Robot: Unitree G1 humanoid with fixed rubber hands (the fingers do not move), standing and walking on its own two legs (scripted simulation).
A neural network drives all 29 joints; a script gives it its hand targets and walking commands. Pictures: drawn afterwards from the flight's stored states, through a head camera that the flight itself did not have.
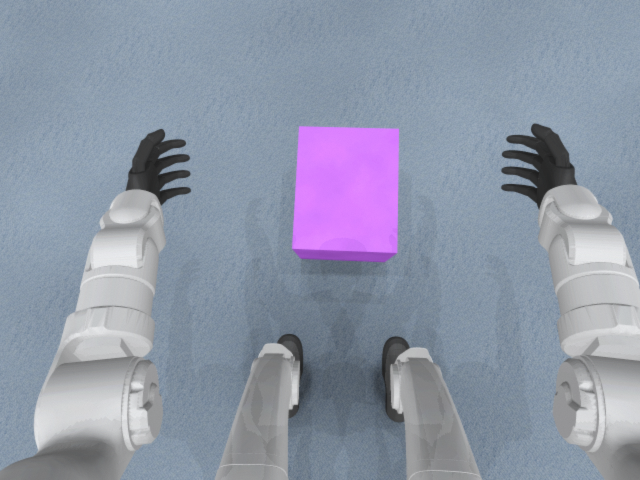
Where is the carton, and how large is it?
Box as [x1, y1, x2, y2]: [292, 126, 398, 261]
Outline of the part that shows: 299,126 292,248 301,258 385,261 396,253 398,129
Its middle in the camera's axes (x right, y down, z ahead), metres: +0.07 -0.09 +0.97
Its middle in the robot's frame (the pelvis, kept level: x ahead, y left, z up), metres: +0.55 -0.01 -0.58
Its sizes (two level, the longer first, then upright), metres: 0.284 0.228 0.217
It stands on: the floor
